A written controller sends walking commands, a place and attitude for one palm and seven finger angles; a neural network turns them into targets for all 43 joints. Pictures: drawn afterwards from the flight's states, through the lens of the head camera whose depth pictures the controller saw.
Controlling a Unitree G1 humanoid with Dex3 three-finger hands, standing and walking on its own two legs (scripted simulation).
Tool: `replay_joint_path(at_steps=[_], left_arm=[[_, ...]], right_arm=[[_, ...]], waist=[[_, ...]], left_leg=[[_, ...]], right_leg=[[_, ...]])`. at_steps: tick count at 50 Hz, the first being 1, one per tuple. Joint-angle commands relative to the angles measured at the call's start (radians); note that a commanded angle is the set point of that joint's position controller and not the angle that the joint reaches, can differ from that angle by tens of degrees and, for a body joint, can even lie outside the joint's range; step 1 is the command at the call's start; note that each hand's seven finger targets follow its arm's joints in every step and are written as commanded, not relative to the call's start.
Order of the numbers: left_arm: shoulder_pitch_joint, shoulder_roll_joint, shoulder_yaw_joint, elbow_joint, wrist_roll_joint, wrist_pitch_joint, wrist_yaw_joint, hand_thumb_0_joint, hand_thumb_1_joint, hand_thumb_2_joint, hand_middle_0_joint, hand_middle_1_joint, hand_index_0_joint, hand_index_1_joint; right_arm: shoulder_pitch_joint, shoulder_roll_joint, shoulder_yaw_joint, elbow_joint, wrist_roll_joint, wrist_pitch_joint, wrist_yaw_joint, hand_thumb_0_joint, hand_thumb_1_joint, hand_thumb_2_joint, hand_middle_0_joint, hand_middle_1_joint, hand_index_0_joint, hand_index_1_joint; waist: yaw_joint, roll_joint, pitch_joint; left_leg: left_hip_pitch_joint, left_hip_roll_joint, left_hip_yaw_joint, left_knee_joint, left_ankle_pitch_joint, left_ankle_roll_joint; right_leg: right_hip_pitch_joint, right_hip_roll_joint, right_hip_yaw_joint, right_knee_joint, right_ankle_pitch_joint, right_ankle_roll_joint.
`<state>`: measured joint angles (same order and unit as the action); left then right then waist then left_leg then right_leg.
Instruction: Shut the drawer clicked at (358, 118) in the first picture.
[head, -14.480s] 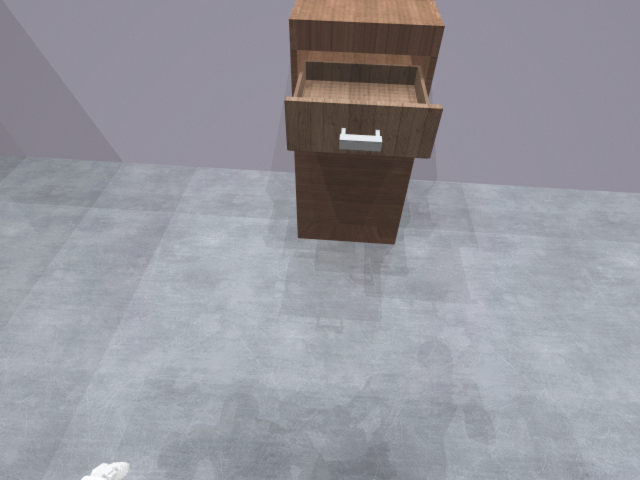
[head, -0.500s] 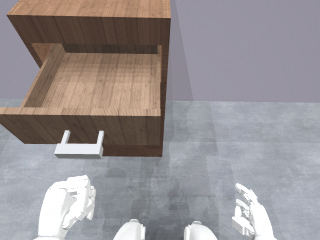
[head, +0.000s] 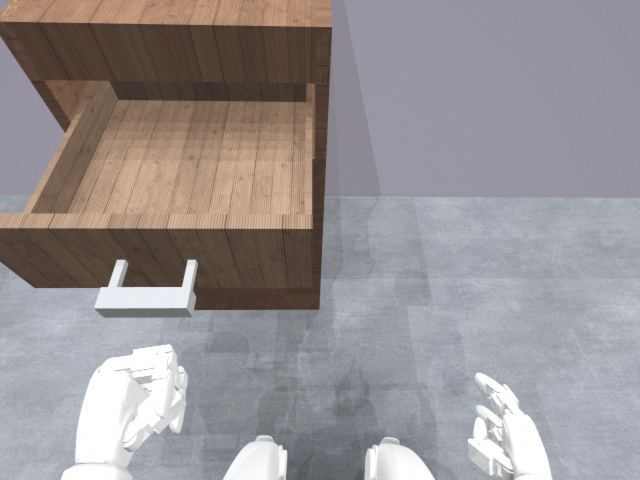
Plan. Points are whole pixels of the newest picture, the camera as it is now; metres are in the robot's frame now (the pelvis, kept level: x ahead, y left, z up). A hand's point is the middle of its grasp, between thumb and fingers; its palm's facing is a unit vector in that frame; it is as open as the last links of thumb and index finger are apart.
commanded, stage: push the drawer shut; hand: left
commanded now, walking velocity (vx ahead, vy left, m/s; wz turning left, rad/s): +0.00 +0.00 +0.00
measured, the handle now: (151, 284) +0.33 +0.22 +0.05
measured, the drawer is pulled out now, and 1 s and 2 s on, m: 0.26 0.22 0.09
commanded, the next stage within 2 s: none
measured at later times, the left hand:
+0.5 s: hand (179, 357) +0.25 +0.17 +0.05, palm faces +0.04 -1.00 -0.06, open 3.3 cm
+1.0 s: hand (183, 320) +0.29 +0.18 +0.05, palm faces +0.02 -1.00 -0.06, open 3.0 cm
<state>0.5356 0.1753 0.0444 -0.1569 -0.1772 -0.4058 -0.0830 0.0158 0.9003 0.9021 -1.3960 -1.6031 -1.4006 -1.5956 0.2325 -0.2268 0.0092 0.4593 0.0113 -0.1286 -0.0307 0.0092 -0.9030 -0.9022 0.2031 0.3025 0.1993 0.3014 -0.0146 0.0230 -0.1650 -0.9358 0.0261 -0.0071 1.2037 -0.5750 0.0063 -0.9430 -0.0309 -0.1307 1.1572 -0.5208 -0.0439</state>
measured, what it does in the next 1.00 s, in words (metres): stands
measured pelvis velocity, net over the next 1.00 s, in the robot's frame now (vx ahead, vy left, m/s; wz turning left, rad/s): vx -0.02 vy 0.01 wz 0.01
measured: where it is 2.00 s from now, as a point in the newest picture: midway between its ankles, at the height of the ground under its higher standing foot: outside the picture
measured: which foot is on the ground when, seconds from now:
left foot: down 0.00-1.00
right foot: down 0.00-1.00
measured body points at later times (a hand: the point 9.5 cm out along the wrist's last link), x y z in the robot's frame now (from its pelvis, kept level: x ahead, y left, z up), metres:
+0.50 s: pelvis +0.00 +0.00 +0.00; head +0.08 +0.00 +0.44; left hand +0.24 +0.22 +0.06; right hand +0.18 -0.23 -0.08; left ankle +0.00 +0.11 -0.64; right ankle +0.02 -0.10 -0.64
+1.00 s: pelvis -0.02 +0.01 +0.00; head +0.07 +0.01 +0.44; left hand +0.28 +0.23 +0.05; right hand +0.16 -0.23 -0.09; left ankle +0.00 +0.11 -0.64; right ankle +0.02 -0.10 -0.64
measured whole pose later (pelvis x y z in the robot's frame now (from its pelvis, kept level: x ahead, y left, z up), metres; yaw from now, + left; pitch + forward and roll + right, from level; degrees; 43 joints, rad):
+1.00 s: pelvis -0.02 +0.01 +0.00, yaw +1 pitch +18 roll -2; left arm 0.04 0.23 0.11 0.19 -0.19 -0.38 -0.11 -0.02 0.83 0.94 -1.40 -1.60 -1.40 -1.60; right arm 0.20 -0.25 0.04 0.55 0.01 -0.13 -0.04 0.01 -0.90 -0.90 0.20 0.30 0.20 0.30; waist -0.02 0.02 -0.14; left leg -0.96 0.01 -0.01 1.18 -0.53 0.02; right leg -0.96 -0.04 -0.13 1.13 -0.48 -0.04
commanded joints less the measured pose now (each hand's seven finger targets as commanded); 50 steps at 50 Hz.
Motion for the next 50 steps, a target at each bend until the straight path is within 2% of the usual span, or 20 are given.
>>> replay_joint_path(at_steps=[1,4,6,11,12,13,15,21,24,25,29,32,35,36,37,39,42,45,48,50], left_arm=[[0.018,0.101,0.08,-0.225,-0.014,-0.099,0.011,0.0,0.9,0.9,-1.4,-1.6,-1.4,-1.6],[0.044,0.08,0.069,-0.199,-0.014,-0.095,0.006,0.0,0.9,0.9,-1.4,-1.6,-1.4,-1.6],[-0.022,0.088,0.069,-0.176,-0.012,-0.087,0.001,0.0,0.9,0.9,-1.4,-1.6,-1.4,-1.6],[-0.081,0.099,0.068,-0.18,-0.019,-0.085,-0.014,0.0,0.9,0.9,-1.4,-1.6,-1.4,-1.6],[-0.107,0.103,0.079,-0.176,-0.023,-0.086,-0.016,0.0,0.9,0.9,-1.4,-1.6,-1.4,-1.6],[-0.112,0.12,0.095,-0.185,-0.024,-0.09,-0.015,0.0,0.9,0.9,-1.4,-1.6,-1.4,-1.6],[-0.129,0.107,0.082,-0.183,-0.025,-0.084,-0.013,0.0,0.9,0.9,-1.4,-1.6,-1.4,-1.6],[-0.191,0.131,0.119,-0.089,-0.029,-0.044,-0.012,0.0,0.9,0.9,-1.4,-1.6,-1.4,-1.6],[-0.256,0.101,0.082,-0.082,-0.033,-0.031,-0.019,0.0,0.9,0.9,-1.4,-1.6,-1.4,-1.6],[-0.252,0.126,0.112,-0.077,-0.034,-0.03,-0.016,0.0,0.9,0.9,-1.4,-1.6,-1.4,-1.6],[-0.289,0.11,0.086,-0.086,-0.032,-0.041,-0.012,0.0,0.9,0.9,-1.4,-1.6,-1.4,-1.6],[-0.359,0.129,0.107,-0.047,-0.03,-0.055,-0.001,0.0,0.9,0.9,-1.4,-1.6,-1.4,-1.6],[-0.462,0.129,0.104,-0.002,-0.022,-0.074,-0.001,0.0,0.9,0.9,-1.4,-1.6,-1.4,-1.6],[-0.501,0.148,0.115,-0.006,-0.022,-0.081,0.002,0.0,0.9,0.9,-1.4,-1.6,-1.4,-1.6],[-0.512,0.133,0.103,0.005,-0.017,-0.085,-0.001,0.0,0.9,0.9,-1.4,-1.6,-1.4,-1.6],[-0.571,0.133,0.093,0.026,-0.021,-0.078,-0.005,0.0,0.9,0.9,-1.4,-1.6,-1.4,-1.6],[-0.63,0.156,0.114,0.057,-0.022,-0.063,-0.011,0.0,0.9,0.9,-1.4,-1.6,-1.4,-1.6],[-0.688,0.143,0.101,0.082,-0.029,-0.045,-0.016,0.0,0.9,0.9,-1.4,-1.6,-1.4,-1.6],[-0.761,0.165,0.121,0.144,-0.032,-0.025,-0.012,0.0,0.9,0.9,-1.4,-1.6,-1.4,-1.6],[-0.781,0.183,0.156,0.182,-0.036,-0.022,-0.007,0.0,0.9,0.9,-1.4,-1.6,-1.4,-1.6]], right_arm=[[-0.035,-0.112,-0.058,-0.144,0.002,-0.055,-0.01,0.0,-0.9,-0.9,0.2,0.3,0.2,0.3],[-0.041,-0.11,-0.06,-0.146,0.003,-0.05,-0.006,0.0,-0.9,-0.9,0.2,0.3,0.2,0.3],[-0.041,-0.118,-0.057,-0.14,0.001,-0.047,-0.009,0.0,-0.9,-0.9,0.2,0.3,0.2,0.3],[-0.034,-0.126,-0.054,-0.139,0.0,-0.054,-0.012,0.0,-0.9,-0.9,0.2,0.3,0.2,0.3],[-0.028,-0.127,-0.053,-0.134,0.001,-0.054,-0.014,0.0,-0.9,-0.9,0.2,0.3,0.2,0.3],[-0.028,-0.129,-0.056,-0.133,0.002,-0.056,-0.015,0.0,-0.9,-0.9,0.2,0.3,0.2,0.3],[-0.024,-0.127,-0.051,-0.136,0.0,-0.057,-0.013,0.0,-0.9,-0.9,0.2,0.3,0.2,0.3],[-0.024,-0.137,-0.048,-0.125,0.003,-0.046,-0.013,0.0,-0.9,-0.9,0.2,0.3,0.2,0.3],[-0.024,-0.14,-0.043,-0.123,0.004,-0.048,-0.01,0.0,-0.9,-0.9,0.2,0.3,0.2,0.3],[-0.015,-0.142,-0.047,-0.12,0.005,-0.048,-0.011,0.0,-0.9,-0.9,0.2,0.3,0.2,0.3],[-0.012,-0.143,-0.046,-0.117,0.003,-0.053,-0.009,0.0,-0.9,-0.9,0.2,0.3,0.2,0.3],[-0.011,-0.148,-0.044,-0.099,-0.001,-0.053,-0.01,0.0,-0.9,-0.9,0.2,0.3,0.2,0.3],[-0.019,-0.149,-0.042,-0.083,-0.003,-0.055,-0.012,0.0,-0.9,-0.9,0.2,0.3,0.2,0.3],[-0.022,-0.154,-0.043,-0.076,-0.001,-0.056,-0.014,0.0,-0.9,-0.9,0.2,0.3,0.2,0.3],[-0.026,-0.152,-0.043,-0.073,-0.001,-0.057,-0.013,0.0,-0.9,-0.9,0.2,0.3,0.2,0.3],[-0.024,-0.155,-0.041,-0.064,0.0,-0.056,-0.013,0.0,-0.9,-0.9,0.2,0.3,0.2,0.3],[-0.025,-0.159,-0.04,-0.051,0.002,-0.051,-0.017,0.0,-0.9,-0.9,0.2,0.3,0.2,0.3],[-0.032,-0.159,-0.038,-0.045,0.006,-0.05,-0.019,0.0,-0.9,-0.9,0.2,0.3,0.2,0.3],[-0.03,-0.161,-0.034,-0.031,0.007,-0.044,-0.022,0.0,-0.9,-0.9,0.2,0.3,0.2,0.3],[-0.027,-0.16,-0.033,-0.026,0.007,-0.042,-0.024,0.0,-0.9,-0.9,0.2,0.3,0.2,0.3]], waist=[[-0.002,0.013,-0.215],[-0.004,-0.001,-0.196],[-0.023,-0.022,-0.17],[-0.026,0.013,-0.194],[-0.027,-0.012,-0.207],[-0.019,0.011,-0.224],[-0.019,0.022,-0.241],[-0.019,-0.005,-0.226],[-0.026,0.013,-0.222],[-0.019,0.003,-0.238],[-0.026,0.014,-0.246],[-0.037,-0.013,-0.219],[-0.045,0.0,-0.192],[-0.052,-0.001,-0.201],[-0.045,0.026,-0.214],[-0.053,0.03,-0.225],[-0.048,0.035,-0.273],[-0.052,0.036,-0.273],[-0.056,0.016,-0.266],[-0.045,0.001,-0.269]], left_leg=[[0.091,-0.028,-0.028,-0.17,0.295,0.016],[0.077,-0.029,-0.023,-0.167,0.288,0.015],[0.052,-0.028,-0.027,-0.156,0.264,0.019],[0.067,-0.028,-0.028,-0.153,0.262,0.02],[0.067,-0.028,-0.027,-0.151,0.263,0.02],[0.075,-0.028,-0.027,-0.149,0.272,0.019],[0.087,-0.029,-0.025,-0.154,0.289,0.019],[0.071,-0.028,-0.023,-0.167,0.288,0.019],[0.086,-0.031,-0.024,-0.178,0.277,0.019],[0.095,-0.028,-0.022,-0.182,0.287,0.017],[0.123,-0.027,-0.024,-0.192,0.317,0.016],[0.093,-0.028,-0.027,-0.186,0.275,0.017],[0.071,-0.03,-0.029,-0.184,0.219,0.017],[0.077,-0.027,-0.034,-0.183,0.222,0.02],[0.097,-0.027,-0.034,-0.189,0.224,0.018],[0.102,-0.029,-0.034,-0.19,0.216,0.018],[0.116,-0.029,-0.037,-0.198,0.225,0.019],[0.128,-0.03,-0.037,-0.211,0.207,0.018],[0.111,-0.031,-0.033,-0.212,0.187,0.02],[0.102,-0.031,-0.033,-0.219,0.187,0.018]], right_leg=[[0.234,0.027,0.086,-0.168,0.231,0.017],[0.237,0.025,0.091,-0.172,0.236,0.02],[0.216,0.025,0.096,-0.178,0.206,0.022],[0.207,0.024,0.098,-0.176,0.196,0.02],[0.218,0.023,0.101,-0.177,0.2,0.022],[0.22,0.023,0.104,-0.173,0.208,0.021],[0.23,0.022,0.099,-0.17,0.23,0.021],[0.247,0.023,0.099,-0.183,0.231,0.023],[0.244,0.02,0.099,-0.191,0.224,0.025],[0.254,0.02,0.096,-0.191,0.235,0.025],[0.253,0.02,0.088,-0.186,0.273,0.025],[0.23,0.022,0.093,-0.193,0.221,0.026],[0.2,0.019,0.101,-0.2,0.144,0.023],[0.189,0.02,0.099,-0.197,0.144,0.022],[0.18,0.021,0.095,-0.19,0.145,0.02],[0.181,0.019,0.096,-0.195,0.14,0.022],[0.204,0.018,0.098,-0.194,0.15,0.021],[0.202,0.017,0.097,-0.207,0.136,0.024],[0.214,0.016,0.107,-0.222,0.118,0.027],[0.233,0.016,0.109,-0.227,0.114,0.026]])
